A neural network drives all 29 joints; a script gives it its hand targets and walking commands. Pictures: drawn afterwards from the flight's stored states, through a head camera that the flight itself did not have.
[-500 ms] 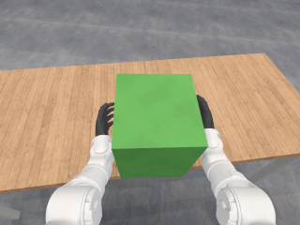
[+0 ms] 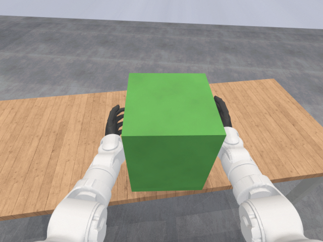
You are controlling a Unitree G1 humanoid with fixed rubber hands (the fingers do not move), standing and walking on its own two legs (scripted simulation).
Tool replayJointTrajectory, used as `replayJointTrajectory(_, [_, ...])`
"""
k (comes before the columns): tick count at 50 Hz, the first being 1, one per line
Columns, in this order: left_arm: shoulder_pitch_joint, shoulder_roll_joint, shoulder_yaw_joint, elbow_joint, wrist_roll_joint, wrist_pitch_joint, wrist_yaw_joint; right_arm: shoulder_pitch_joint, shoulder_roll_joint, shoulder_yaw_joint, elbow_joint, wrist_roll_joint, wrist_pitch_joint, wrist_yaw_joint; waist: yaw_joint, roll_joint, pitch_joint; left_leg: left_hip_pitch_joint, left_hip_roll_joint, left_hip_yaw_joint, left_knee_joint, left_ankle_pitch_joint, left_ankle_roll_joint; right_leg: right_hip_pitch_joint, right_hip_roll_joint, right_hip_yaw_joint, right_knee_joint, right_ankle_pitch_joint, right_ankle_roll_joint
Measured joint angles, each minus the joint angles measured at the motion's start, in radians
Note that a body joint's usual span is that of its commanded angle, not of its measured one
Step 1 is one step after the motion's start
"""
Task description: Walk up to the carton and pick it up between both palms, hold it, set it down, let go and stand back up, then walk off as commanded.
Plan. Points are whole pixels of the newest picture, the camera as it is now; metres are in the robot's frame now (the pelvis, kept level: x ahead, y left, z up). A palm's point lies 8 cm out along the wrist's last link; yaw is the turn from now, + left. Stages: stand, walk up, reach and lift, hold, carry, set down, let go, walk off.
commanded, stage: reach and lift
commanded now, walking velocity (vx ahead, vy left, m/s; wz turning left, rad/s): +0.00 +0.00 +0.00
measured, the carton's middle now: (167, 134) +0.41 +0.00 +0.08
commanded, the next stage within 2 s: hold in 1.74 s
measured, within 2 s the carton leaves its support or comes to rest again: neither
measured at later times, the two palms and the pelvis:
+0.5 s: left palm (111, 130) +0.37 +0.14 +0.13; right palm (234, 119) +0.38 -0.15 +0.16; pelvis -0.04 +0.00 +0.00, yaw +0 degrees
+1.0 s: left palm (110, 127) +0.36 +0.14 +0.15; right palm (237, 115) +0.38 -0.15 +0.17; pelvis -0.04 -0.01 +0.00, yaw +0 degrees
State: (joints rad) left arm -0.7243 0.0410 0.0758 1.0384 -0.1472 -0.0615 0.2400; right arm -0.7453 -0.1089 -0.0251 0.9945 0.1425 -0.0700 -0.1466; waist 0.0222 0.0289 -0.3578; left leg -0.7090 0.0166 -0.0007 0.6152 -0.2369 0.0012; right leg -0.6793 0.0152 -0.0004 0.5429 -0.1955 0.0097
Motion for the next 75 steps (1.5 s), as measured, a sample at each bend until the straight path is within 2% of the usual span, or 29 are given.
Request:
replayJointTrajectory(8, [-0.006,0.004,0.0,-0.088,0.002,0.168,0.014,-0.03,-0.006,-0.024,-0.058,0.014,0.162,0.003,0.0,0.001,0.0,0.021,0.0,0.0,0.0,0.011,0.0,0.021,0.0,0.0,0.0,0.011,0.0])
replayJointTrajectory(24, [-0.095,0.015,0.0,-0.1,0.025,0.331,0.021,-0.123,-0.006,-0.149,-0.062,0.014,0.323,0.019,0.0,0.001,0.017,0.037,0.0,-0.001,-0.007,0.048,0.001,0.034,0.0,0.0,0.0,0.046,0.0])
replayJointTrajectory(37, [-0.105,0.017,0.0,-0.103,0.034,0.362,0.017,-0.153,-0.006,-0.169,-0.063,0.013,0.372,0.012,0.0,0.001,0.018,0.048,0.0,-0.001,-0.029,0.069,-0.001,0.034,0.0,0.0,0.0,0.055,-0.001])
replayJointTrajectory(53, [-0.107,0.041,0.0,-0.161,0.034,0.442,0.002,-0.169,-0.012,-0.103,-0.085,0.013,0.422,-0.017,0.0,0.001,0.018,0.049,0.0,-0.001,-0.031,0.07,-0.003,0.034,0.0,0.0,0.0,0.055,-0.002])
replayJointTrajectory(75, [-0.108,0.05,0.0,-0.23,0.034,0.499,0.001,-0.172,-0.013,-0.099,-0.135,0.014,0.462,-0.025,0.0,0.001,0.018,0.052,0.0,-0.001,-0.031,0.07,-0.004,0.037,0.0,0.0,0.0,0.055,-0.002])
